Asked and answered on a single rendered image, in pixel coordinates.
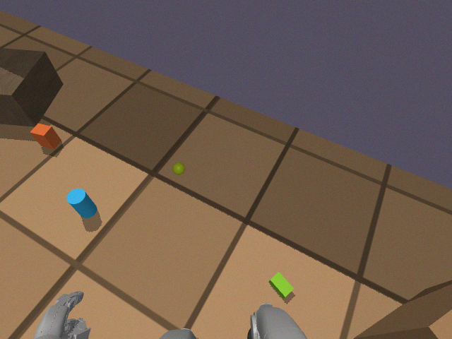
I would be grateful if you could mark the left robot hand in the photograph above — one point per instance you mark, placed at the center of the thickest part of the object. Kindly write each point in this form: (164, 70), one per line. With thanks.
(54, 320)

